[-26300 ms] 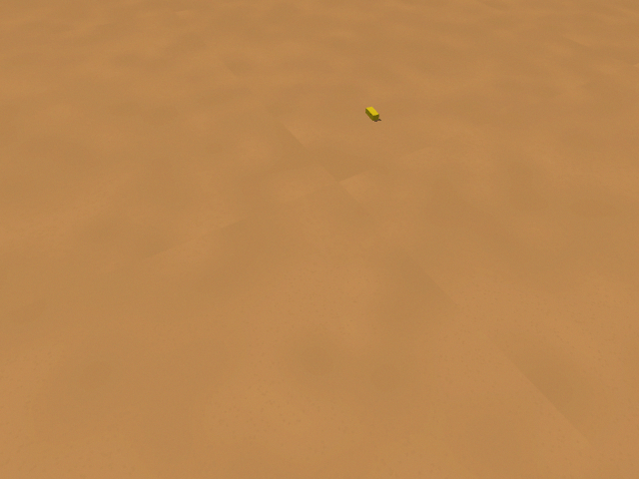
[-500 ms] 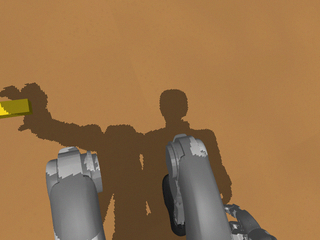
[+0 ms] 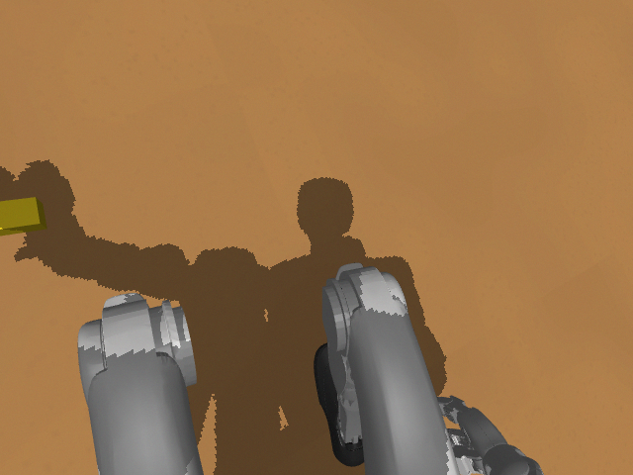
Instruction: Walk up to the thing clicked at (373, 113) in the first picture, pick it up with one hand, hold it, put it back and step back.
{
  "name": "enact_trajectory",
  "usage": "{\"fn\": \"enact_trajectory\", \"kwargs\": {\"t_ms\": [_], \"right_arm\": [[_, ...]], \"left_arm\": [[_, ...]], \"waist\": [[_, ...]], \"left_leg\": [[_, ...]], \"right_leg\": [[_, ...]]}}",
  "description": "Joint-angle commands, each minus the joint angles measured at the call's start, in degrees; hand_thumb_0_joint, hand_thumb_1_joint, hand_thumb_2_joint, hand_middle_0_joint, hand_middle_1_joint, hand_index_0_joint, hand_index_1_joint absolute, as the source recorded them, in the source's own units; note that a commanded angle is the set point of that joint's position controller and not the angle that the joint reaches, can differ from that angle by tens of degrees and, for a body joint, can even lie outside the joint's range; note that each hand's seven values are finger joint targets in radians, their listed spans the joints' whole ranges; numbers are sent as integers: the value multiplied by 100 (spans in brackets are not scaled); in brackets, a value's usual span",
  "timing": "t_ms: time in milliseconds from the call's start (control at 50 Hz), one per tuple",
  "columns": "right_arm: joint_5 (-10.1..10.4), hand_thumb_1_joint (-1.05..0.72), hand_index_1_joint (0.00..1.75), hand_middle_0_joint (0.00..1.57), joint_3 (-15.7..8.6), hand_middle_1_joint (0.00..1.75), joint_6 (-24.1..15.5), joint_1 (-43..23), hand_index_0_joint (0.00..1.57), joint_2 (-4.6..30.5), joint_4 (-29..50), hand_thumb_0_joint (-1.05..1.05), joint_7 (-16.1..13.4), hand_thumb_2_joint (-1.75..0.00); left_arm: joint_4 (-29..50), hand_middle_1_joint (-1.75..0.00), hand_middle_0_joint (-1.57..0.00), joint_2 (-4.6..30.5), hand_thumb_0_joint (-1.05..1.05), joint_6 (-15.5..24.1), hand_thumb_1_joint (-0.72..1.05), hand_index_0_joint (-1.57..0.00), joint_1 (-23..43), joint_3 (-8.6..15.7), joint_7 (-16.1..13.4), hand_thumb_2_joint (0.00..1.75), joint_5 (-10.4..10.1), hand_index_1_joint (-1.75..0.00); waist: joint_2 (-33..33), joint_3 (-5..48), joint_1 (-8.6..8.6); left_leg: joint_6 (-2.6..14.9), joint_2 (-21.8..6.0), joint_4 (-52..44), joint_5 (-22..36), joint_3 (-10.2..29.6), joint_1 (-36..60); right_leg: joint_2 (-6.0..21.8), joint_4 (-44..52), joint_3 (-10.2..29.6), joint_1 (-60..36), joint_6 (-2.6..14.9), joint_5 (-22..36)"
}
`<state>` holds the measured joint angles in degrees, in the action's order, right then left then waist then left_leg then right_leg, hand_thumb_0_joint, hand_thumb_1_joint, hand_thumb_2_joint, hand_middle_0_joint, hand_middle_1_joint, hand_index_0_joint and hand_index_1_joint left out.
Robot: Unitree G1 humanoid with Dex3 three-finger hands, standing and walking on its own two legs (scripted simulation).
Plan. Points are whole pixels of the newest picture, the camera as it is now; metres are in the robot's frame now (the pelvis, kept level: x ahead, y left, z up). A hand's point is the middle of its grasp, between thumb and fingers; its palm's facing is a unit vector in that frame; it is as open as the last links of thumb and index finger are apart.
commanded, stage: rise first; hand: left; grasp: from above
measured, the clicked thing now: (3, 218) +0.44 +0.37 -0.29
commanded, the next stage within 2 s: approach in 0.92 s
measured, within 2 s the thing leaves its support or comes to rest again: neither
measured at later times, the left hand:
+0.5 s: hand out of the picture +0.40 +0.40 -0.17, palm faces -0.42 -0.15 -0.90, open 12.7 cm
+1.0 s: hand out of the picture +0.40 +0.40 -0.16, palm faces -0.41 -0.14 -0.90, open 12.9 cm
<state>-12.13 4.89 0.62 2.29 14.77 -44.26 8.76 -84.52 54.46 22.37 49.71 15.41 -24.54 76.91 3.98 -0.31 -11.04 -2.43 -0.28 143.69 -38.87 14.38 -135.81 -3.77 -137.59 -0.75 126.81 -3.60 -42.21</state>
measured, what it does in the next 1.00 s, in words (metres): stands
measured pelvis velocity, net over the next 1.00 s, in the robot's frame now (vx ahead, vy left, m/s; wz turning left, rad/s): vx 0.00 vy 0.00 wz -0.01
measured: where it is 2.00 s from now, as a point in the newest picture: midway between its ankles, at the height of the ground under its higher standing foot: (260, 446)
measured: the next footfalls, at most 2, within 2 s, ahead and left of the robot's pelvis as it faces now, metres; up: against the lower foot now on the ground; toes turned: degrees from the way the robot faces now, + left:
none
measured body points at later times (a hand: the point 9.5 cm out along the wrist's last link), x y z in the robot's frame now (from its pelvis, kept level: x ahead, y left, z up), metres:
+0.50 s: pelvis +0.00 +0.00 +0.00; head +0.23 +0.12 +0.37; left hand +0.42 +0.41 -0.12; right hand +0.10 -0.27 -0.09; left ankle +0.07 +0.14 -0.27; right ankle +0.10 -0.15 -0.27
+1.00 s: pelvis +0.00 +0.00 +0.00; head +0.22 +0.12 +0.37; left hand +0.42 +0.41 -0.11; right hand +0.09 -0.27 -0.09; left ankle +0.07 +0.14 -0.27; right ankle +0.10 -0.15 -0.27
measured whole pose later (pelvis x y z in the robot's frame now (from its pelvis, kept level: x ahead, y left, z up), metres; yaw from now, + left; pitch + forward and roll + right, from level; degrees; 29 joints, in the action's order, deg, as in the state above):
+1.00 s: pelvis +0.00 +0.00 +0.00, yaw +0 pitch +29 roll -12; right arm -11.2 5.7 -0.2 4.0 15.4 -43.3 9.6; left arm -82.8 55.5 22.7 50.3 14.5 -21.6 76.4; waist 3.2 -0.4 -11.1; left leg -2.0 -0.2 143.6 -38.2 14.4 -136.0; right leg -3.0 -137.1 -1.2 126.6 -3.7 -41.4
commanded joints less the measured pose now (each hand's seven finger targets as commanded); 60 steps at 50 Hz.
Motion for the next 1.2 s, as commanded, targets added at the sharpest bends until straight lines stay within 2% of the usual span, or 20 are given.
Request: {"fn": "enact_trajectory", "kwargs": {"t_ms": [0, 80, 180, 220, 300, 400, 480, 520, 580, 640, 660, 780, 840, 920, 960, 1000, 1040, 1060, 1160, 1180], "right_arm": [[-42, -91, 30, 20, -454, 30, -48, 914, 20, 1616, 80, 0, -71, -90], [-27, -91, 30, 20, -425, 30, -67, 944, 20, 1657, 81, 0, -61, -90], [-74, -91, 30, 20, -380, 30, -73, 1006, 20, 1671, 100, 0, -35, -90], [-24, -91, 30, 20, -423, 30, -78, 937, 20, 1691, 137, 0, -44, -90], [-31, -90, 30, 20, -420, 30, -82, 998, 20, 1685, 137, 0, -7, -90], [-25, -90, 30, 20, -422, 30, -82, 1001, 20, 1683, 145, 0, 7, -90], [-12, -91, 30, 20, -424, 30, -76, 1046, 20, 1696, 159, 0, 17, -90], [2, -90, 30, 20, -426, 30, -83, 1027, 20, 1686, 180, 0, 29, -90], [44, -90, 30, 20, -453, 30, -97, 1005, 20, 1696, 196, 0, 5, -90], [59, -91, 30, 20, -449, 30, -109, 1025, 20, 1646, 164, 0, 11, -90], [58, -91, 30, 20, -452, 30, -112, 1015, 20, 1664, 179, 0, 10, -90], [68, -91, 30, 20, -458, 30, -132, 1043, 20, 1689, 205, 0, 11, -90], [85, -90, 30, 20, -442, 30, -127, 1017, 20, 1683, 220, 0, 1, -90], [80, -90, 30, 20, -439, 30, -123, 1059, 20, 1680, 194, 0, 7, -90], [84, -90, 30, 20, -434, 30, -112, 1025, 20, 1690, 213, 0, 1, -90], [54, -91, 30, 20, -438, 30, -132, 1067, 20, 1667, 172, 0, 20, -90], [97, -90, 30, 20, -473, 30, -139, 1082, 20, 1677, 203, 0, 19, -89], [110, -90, 30, 20, -488, 30, -137, 1080, 20, 1650, 202, 0, 22, -89], [136, -90, 30, 20, -549, 30, -189, 1272, 20, 1675, 141, 0, 11, -90], [151, -90, 30, 20, -537, 30, -209, 1290, 20, 1655, 139, 0, 11, -90]], "left_arm": [[643, -78, -33, 1793, 0, -20, -26, -33, 1442, 80, -192, 77, -116, -78], [656, -78, -33, 1948, 0, -26, -27, -32, 1359, 192, -192, 78, -164, -78], [732, -82, -30, 1960, 0, -18, -30, -30, 1486, 171, -171, 80, -151, -82], [949, -80, -31, 2088, 0, -22, -30, -31, 1496, 251, -157, 79, -174, -80], [884, -81, -31, 1891, 0, -50, -29, -30, 1454, 134, -87, 79, -217, -81], [859, -83, -29, 1802, 0, -26, -32, -29, 1279, 85, 14, 81, -216, -83], [1159, -83, -28, 1995, 0, 2, -33, -28, 1399, 270, -22, 82, -259, -84], [1099, -84, -27, 1867, 0, 14, -34, -27, 1469, 161, -23, 83, -276, -85], [1115, -82, -29, 1955, 0, 28, -33, -28, 1522, 201, -11, 83, -264, -83], [926, -83, -28, 1806, 0, -23, -35, -27, 1338, 88, 19, 84, -188, -84], [917, -84, -28, 1778, 0, -24, -33, -28, 1449, 55, 17, 82, -219, -84], [1048, -85, -27, 1834, 0, -21, -34, -27, 1623, 60, 71, 83, -241, -85], [1055, -86, -27, 1978, 0, -3, -34, -27, 1533, 161, 63, 83, -235, -86], [939, -87, -25, 1819, 0, 11, -37, -25, 1539, 29, 87, 85, -174, -88], [1018, -84, -28, 1977, 0, 30, -34, -28, 1511, 177, 54, 83, -234, -85], [903, -83, -26, 1782, 0, 11, -42, -23, 1338, 93, 60, 91, -228, -86], [1114, -91, -24, 1749, 0, -8, -33, -25, 1499, 55, 77, 82, -248, -90], [1052, -91, -23, 1588, 0, -24, -34, -25, 1457, -84, 105, 82, -225, -90], [1470, -93, -22, 1173, 0, -63, -36, -23, 2058, -421, 11, 84, -280, -92], [1299, -93, -22, 980, 0, -76, -37, -23, 2160, -605, -27, 84, -253, -92]], "waist": [[-2198, 3568, -6], [-2299, 3731, 69], [-2451, 3633, 2], [-2585, 3815, 112], [-2408, 3609, -11], [-2380, 3582, 40], [-2476, 3868, 106], [-2435, 3723, 2], [-2351, 3653, 38], [-2390, 3584, 86], [-2392, 3529, 8], [-2350, 3578, -31], [-2355, 3662, 87], [-2365, 3623, -6], [-2437, 3685, 74], [-2360, 3646, 49], [-2362, 3726, 6], [-2445, 3711, 16], [-2554, 3806, -269], [-2506, 3705, -372]], "left_leg": [[289, -60, -1451, 890, -899, 3296], [275, -58, -1456, 1052, -871, 3435], [260, -59, -1512, 1049, -826, 3478], [238, -70, -1525, 1090, -845, 3616], [259, -76, -1494, 1011, -834, 3428], [251, -66, -1575, 972, -798, 3467], [259, -57, -1526, 1262, -838, 3584], [260, -77, -1534, 1124, -804, 3505], [259, -77, -1531, 903, -833, 3358], [260, -58, -1572, 916, -865, 3416], [258, -60, -1571, 838, -857, 3303], [251, -60, -1601, 852, -802, 3425], [263, -35, -1582, 811, -877, 3342], [264, -45, -1576, 876, -834, 3406], [253, -27, -1567, 930, -870, 3376], [268, -42, -1560, 1037, -870, 3458], [259, -41, -1581, 964, -856, 3448], [252, -35, -1615, 876, -877, 3430], [241, -90, -1618, 1018, -801, 3689], [234, -93, -1630, 879, -790, 3556]], "right_leg": [[-57, 1203, -1027, -1072, 440, 1305], [-57, 1135, -1045, -1107, 447, 1401], [-51, 1066, -1101, -1044, 439, 1387], [-53, 1076, -1075, -1027, 461, 1408], [-49, 1105, -1083, -1002, 450, 1384], [-46, 1140, -1104, -1018, 454, 1325], [-28, 1113, -1064, -1263, 432, 1588], [-32, 1111, -1090, -1102, 441, 1482], [-25, 1185, -1067, -1050, 449, 1327], [-27, 1212, -1049, -1038, 460, 1315], [-29, 1197, -1059, -1006, 456, 1277], [1, 1158, -1083, -988, 442, 1268], [-7, 1234, -1032, -1114, 447, 1243], [-9, 1178, -1073, -1010, 447, 1297], [6, 1167, -1047, -1076, 444, 1325], [-5, 1196, -1055, -1095, 429, 1410], [-5, 1207, -1061, -1048, 452, 1373], [3, 1230, -1049, -1041, 466, 1313], [19, 1212, -1105, -926, 422, 1484], [8, 1247, -1100, -856, 447, 1430]]}}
